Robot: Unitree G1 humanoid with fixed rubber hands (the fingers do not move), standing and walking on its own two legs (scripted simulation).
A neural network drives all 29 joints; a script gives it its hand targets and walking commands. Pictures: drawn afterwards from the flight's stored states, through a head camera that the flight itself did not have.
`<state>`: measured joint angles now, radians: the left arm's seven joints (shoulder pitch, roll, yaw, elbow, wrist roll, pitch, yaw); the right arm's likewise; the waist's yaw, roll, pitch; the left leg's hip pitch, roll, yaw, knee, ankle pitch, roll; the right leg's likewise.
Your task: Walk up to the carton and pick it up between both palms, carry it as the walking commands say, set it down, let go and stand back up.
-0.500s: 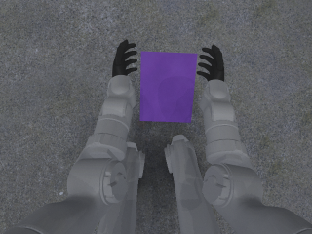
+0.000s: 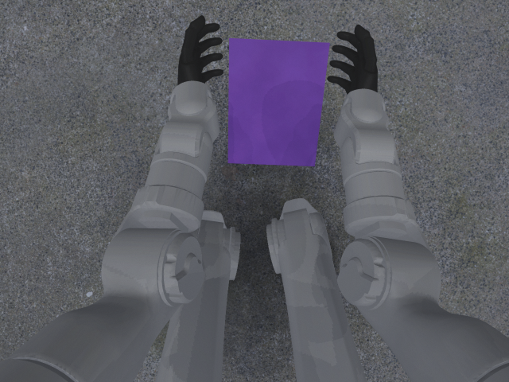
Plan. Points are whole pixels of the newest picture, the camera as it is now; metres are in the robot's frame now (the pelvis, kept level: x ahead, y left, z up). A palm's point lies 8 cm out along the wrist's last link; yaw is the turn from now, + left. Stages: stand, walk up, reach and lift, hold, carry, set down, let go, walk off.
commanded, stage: set down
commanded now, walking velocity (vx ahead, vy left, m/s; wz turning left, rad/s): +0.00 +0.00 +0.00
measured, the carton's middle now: (272, 101) +0.49 -0.07 -0.24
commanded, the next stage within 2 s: none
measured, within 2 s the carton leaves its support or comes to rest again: neither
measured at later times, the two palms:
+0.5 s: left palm (201, 86) +0.52 +0.04 -0.20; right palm (343, 91) +0.48 -0.19 -0.21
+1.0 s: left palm (201, 85) +0.53 +0.05 -0.24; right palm (337, 92) +0.49 -0.19 -0.25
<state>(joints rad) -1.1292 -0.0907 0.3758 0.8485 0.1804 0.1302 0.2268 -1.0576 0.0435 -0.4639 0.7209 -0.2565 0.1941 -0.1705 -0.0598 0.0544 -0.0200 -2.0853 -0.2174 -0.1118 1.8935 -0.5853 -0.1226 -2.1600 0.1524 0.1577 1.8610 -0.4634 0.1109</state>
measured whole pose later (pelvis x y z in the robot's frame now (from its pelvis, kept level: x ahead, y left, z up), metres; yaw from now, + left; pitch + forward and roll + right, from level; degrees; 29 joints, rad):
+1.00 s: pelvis +0.01 +0.01 -0.07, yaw +0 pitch +40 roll +0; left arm -1.35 0.05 0.28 1.02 0.10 0.11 0.20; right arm -1.25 -0.11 -0.43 0.92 -0.14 0.14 -0.06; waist -0.10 0.06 0.25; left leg -2.21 -0.23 -0.09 2.18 -0.66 -0.10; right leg -2.25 0.08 0.10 2.13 -0.57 0.11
